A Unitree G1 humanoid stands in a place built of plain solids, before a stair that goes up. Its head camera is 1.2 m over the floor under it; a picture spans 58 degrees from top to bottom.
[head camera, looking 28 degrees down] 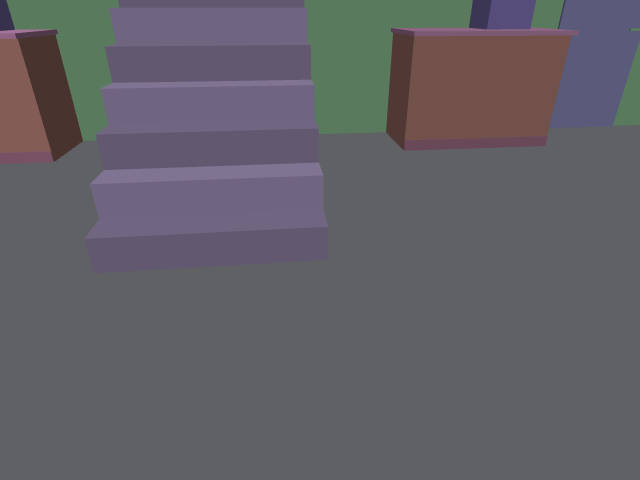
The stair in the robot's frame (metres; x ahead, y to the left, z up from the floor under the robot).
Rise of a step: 0.20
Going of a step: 0.22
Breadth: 1.22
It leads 6 degrees to the left of straight ahead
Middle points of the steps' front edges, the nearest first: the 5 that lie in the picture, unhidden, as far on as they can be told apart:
1.96 0.56 0.20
2.18 0.59 0.40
2.40 0.61 0.61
2.62 0.64 0.81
2.85 0.66 1.01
